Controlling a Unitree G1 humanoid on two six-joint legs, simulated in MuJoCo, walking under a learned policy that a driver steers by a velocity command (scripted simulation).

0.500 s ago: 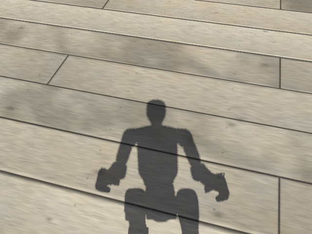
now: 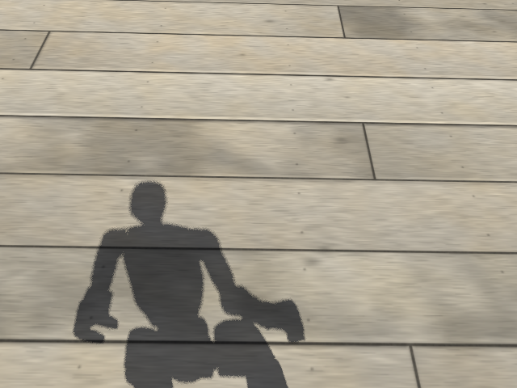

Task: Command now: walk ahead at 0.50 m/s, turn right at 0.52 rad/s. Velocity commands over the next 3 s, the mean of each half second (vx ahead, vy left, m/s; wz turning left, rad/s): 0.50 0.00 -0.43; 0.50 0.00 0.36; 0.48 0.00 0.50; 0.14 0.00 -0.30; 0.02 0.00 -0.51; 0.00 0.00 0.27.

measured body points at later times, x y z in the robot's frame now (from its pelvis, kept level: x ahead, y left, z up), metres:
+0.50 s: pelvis +0.26 -0.09 +0.00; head +0.29 -0.11 +0.45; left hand +0.43 +0.14 -0.10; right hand +0.32 -0.40 -0.12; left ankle +0.34 +0.08 -0.66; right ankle +0.26 -0.16 -0.74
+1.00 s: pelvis +0.56 -0.09 -0.01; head +0.59 -0.09 +0.44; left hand +0.68 +0.18 -0.12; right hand +0.69 -0.36 -0.11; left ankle +0.61 -0.02 -0.74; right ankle +0.47 -0.23 -0.65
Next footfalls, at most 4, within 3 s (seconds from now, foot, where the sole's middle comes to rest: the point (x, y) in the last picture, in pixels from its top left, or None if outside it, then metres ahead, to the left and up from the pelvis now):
0.28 right None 0.30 -0.17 -0.78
0.86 left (265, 333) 0.65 -0.02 -0.78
1.30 right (323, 246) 0.93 -0.21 -0.78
1.72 left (239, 223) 1.02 0.05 -0.78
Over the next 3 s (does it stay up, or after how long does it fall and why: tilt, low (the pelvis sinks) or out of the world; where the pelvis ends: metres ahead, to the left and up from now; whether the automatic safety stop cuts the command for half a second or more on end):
stays up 0.97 -0.09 -0.01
